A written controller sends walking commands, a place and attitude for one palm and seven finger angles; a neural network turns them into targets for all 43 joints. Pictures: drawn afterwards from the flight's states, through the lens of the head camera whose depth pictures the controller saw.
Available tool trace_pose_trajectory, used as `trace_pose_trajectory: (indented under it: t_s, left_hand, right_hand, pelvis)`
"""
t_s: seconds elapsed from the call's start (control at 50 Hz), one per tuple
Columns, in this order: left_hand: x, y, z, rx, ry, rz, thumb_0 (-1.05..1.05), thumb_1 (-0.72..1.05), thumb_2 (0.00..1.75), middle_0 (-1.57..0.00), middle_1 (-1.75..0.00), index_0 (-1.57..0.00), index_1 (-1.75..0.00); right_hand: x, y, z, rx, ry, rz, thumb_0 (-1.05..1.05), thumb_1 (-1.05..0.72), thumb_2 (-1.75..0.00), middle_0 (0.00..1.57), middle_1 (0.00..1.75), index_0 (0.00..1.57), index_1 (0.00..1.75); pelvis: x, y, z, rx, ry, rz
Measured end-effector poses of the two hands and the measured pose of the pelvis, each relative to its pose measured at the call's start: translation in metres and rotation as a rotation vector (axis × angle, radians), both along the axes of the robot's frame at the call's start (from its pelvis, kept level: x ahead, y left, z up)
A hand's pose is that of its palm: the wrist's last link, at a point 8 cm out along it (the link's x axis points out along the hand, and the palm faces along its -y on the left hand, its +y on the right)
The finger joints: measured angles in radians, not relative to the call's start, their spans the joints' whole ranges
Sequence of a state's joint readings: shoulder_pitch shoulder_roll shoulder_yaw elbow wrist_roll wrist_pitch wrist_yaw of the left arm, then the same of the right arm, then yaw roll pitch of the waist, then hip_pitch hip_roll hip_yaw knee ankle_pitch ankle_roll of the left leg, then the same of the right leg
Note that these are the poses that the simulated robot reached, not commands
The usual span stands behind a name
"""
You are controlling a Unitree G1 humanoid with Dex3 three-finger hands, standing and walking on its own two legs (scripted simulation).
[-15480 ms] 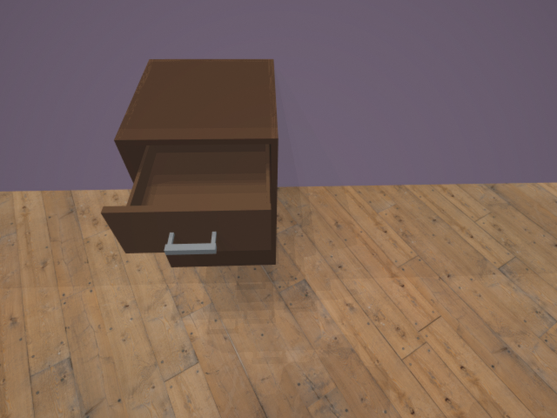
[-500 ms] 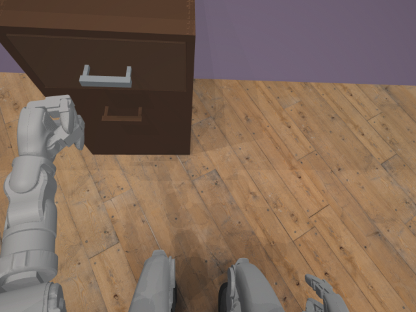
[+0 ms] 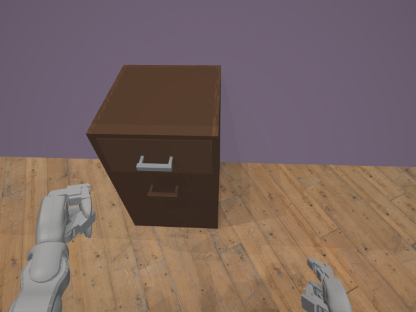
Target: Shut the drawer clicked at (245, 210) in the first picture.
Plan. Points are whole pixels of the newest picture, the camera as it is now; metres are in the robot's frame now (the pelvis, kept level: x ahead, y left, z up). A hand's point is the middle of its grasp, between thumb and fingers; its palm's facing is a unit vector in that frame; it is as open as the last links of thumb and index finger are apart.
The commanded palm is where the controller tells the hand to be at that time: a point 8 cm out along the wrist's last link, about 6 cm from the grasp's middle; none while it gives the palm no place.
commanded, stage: draw the hand back to the body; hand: left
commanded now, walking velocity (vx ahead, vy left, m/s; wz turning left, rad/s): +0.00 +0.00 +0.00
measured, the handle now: (155, 163) +0.61 +0.24 -0.20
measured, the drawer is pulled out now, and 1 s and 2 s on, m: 0.00 0.00 0.00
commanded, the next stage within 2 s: step back with the hand held close in 0.48 s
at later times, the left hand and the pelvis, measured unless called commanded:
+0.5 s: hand (46, 243) +0.18 +0.22 +0.17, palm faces +0.42 -0.81 -0.40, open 3.2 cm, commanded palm +0.13 +0.26 +0.19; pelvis +0.00 -0.02 +0.01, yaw +1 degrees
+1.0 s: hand (34, 254) +0.16 +0.23 +0.17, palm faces +0.28 -0.81 -0.52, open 3.2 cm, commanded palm +0.10 +0.28 +0.19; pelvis -0.03 +0.00 +0.01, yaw -1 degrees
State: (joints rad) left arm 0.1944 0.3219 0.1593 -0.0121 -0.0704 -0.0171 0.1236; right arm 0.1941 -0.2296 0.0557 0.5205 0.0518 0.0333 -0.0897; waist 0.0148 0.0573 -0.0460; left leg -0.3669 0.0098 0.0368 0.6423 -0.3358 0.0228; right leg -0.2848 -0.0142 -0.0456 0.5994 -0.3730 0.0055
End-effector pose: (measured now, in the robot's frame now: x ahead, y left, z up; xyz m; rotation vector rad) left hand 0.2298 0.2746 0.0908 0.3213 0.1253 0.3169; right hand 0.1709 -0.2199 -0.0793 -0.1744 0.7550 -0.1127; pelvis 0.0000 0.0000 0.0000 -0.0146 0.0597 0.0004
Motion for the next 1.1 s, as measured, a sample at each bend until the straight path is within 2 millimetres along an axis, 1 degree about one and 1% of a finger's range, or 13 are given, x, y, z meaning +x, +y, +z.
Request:
trace_pose_trajectory:
  t_s: [0.16, 0.32, 0.36, 0.42, 0.5, 0.56, 0.64, 0.68, 0.72, 0.8, 0.86, 0.96, 1.1]
  left_hand:
    - [-0.042, -0.008, 0.047, 0.062, -0.086, 0.003, 0.01, 0.90, 0.90, -1.40, -1.60, -1.39, -1.60]
    - [-0.084, -0.014, 0.101, 0.192, -0.216, 0.027, 0.01, 0.89, 0.90, -1.40, -1.60, -1.40, -1.60]
    - [-0.092, -0.016, 0.111, 0.222, -0.248, 0.029, 0.01, 0.89, 0.90, -1.40, -1.60, -1.40, -1.60]
    - [-0.097, -0.016, 0.110, 0.219, -0.255, 0.047, 0.01, 0.89, 0.90, -1.41, -1.60, -1.40, -1.60]
    - [-0.097, -0.017, 0.095, 0.177, -0.218, 0.066, 0.01, 0.89, 0.90, -1.41, -1.60, -1.40, -1.60]
    - [-0.096, -0.022, 0.090, 0.160, -0.205, 0.054, 0.01, 0.89, 0.90, -1.41, -1.60, -1.40, -1.60]
    - [-0.094, -0.027, 0.096, 0.176, -0.232, 0.022, 0.01, 0.89, 0.90, -1.41, -1.60, -1.40, -1.60]
    - [-0.092, -0.023, 0.105, 0.221, -0.271, 0.008, 0.01, 0.89, 0.90, -1.41, -1.60, -1.40, -1.60]
    - [-0.089, -0.018, 0.108, 0.250, -0.284, 0.000, 0.01, 0.89, 0.90, -1.41, -1.60, -1.40, -1.60]
    - [-0.086, -0.015, 0.100, 0.254, -0.234, -0.038, 0.01, 0.89, 0.90, -1.41, -1.60, -1.40, -1.60]
    - [-0.088, -0.015, 0.093, 0.249, -0.188, -0.076, 0.01, 0.89, 0.90, -1.41, -1.60, -1.40, -1.60]
    - [-0.098, -0.009, 0.096, 0.275, -0.181, -0.110, 0.01, 0.89, 0.90, -1.41, -1.60, -1.40, -1.60]
    - [-0.122, 0.006, 0.103, 0.299, -0.229, -0.088, 0.01, 0.89, 0.90, -1.41, -1.60, -1.40, -1.60]
  right_hand:
    - [0.019, 0.001, 0.015, 0.030, -0.087, 0.045, 0.01, -0.90, -0.90, 0.20, 0.30, 0.21, 0.30]
    - [0.025, -0.005, 0.019, 0.034, -0.131, 0.073, 0.01, -0.90, -0.90, 0.20, 0.30, 0.20, 0.30]
    - [0.025, -0.007, 0.018, 0.036, -0.139, 0.073, 0.01, -0.90, -0.90, 0.20, 0.30, 0.20, 0.30]
    - [0.023, -0.009, 0.017, 0.038, -0.136, 0.071, 0.01, -0.90, -0.90, 0.20, 0.30, 0.20, 0.30]
    - [0.016, -0.014, 0.014, 0.030, -0.123, 0.064, 0.01, -0.90, -0.90, 0.20, 0.30, 0.20, 0.30]
    - [0.011, -0.018, 0.014, 0.022, -0.123, 0.056, 0.01, -0.90, -0.90, 0.20, 0.30, 0.20, 0.30]
    - [0.004, -0.023, 0.015, 0.016, -0.130, 0.044, 0.01, -0.90, -0.90, 0.20, 0.30, 0.20, 0.30]
    - [0.000, -0.025, 0.015, 0.012, -0.119, 0.040, 0.01, -0.90, -0.90, 0.20, 0.30, 0.20, 0.30]
    - [-0.005, -0.028, 0.014, 0.007, -0.093, 0.026, 0.01, -0.90, -0.90, 0.20, 0.30, 0.20, 0.30]
    - [-0.019, -0.035, 0.011, -0.012, -0.040, -0.023, 0.01, -0.90, -0.90, 0.20, 0.30, 0.21, 0.30]
    - [-0.031, -0.037, 0.010, -0.031, -0.006, -0.055, 0.01, -0.90, -0.90, 0.20, 0.30, 0.20, 0.30]
    - [-0.046, -0.033, 0.009, -0.053, 0.026, -0.075, 0.01, -0.91, -0.90, 0.20, 0.30, 0.20, 0.30]
    - [-0.060, -0.015, 0.011, -0.042, 0.002, -0.053, 0.01, -0.91, -0.90, 0.20, 0.30, 0.20, 0.30]
  pelvis:
    - [0.007, -0.007, 0.010, 0.009, -0.062, 0.000]
    - [0.008, -0.015, 0.012, 0.010, -0.093, 0.005]
    - [0.007, -0.017, 0.012, 0.010, -0.099, 0.006]
    - [0.004, -0.020, 0.012, 0.010, -0.109, 0.009]
    - [0.001, -0.023, 0.012, 0.012, -0.116, 0.010]
    - [0.000, -0.025, 0.012, 0.013, -0.120, 0.007]
    - [-0.001, -0.026, 0.012, 0.011, -0.125, 0.004]
    - [-0.003, -0.026, 0.012, 0.005, -0.111, 0.006]
    - [-0.006, -0.025, 0.013, 0.002, -0.095, 0.003]
    - [-0.011, -0.018, 0.014, 0.005, -0.068, -0.013]
    - [-0.016, -0.011, 0.014, 0.008, -0.056, -0.020]
    - [-0.028, -0.003, 0.014, 0.009, -0.046, -0.021]
    - [-0.050, 0.005, 0.011, 0.003, -0.044, -0.015]
